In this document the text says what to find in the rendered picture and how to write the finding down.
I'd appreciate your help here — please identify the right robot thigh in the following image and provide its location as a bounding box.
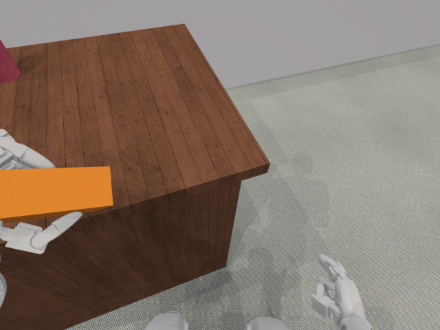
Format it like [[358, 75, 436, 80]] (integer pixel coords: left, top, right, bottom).
[[245, 316, 289, 330]]

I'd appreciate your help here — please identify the robot thigh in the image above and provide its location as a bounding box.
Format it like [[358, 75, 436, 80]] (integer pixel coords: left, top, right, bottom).
[[245, 316, 289, 330], [145, 313, 189, 330]]

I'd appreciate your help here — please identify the right robot hand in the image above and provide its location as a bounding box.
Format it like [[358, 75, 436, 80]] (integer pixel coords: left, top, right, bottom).
[[312, 254, 366, 328]]

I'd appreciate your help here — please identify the robot right forearm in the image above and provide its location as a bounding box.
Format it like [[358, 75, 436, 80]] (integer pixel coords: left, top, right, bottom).
[[339, 316, 374, 330]]

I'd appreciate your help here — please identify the sponge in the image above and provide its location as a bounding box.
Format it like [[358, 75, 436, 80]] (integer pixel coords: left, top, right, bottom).
[[0, 166, 113, 223]]

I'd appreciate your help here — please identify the left robot hand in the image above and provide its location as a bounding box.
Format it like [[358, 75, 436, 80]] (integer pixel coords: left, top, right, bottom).
[[0, 129, 83, 254]]

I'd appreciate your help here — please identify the left robot thigh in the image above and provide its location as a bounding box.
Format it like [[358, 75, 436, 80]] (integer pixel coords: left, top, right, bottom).
[[145, 313, 189, 330]]

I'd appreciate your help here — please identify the table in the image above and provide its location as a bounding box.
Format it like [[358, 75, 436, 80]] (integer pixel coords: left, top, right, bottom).
[[0, 24, 270, 330]]

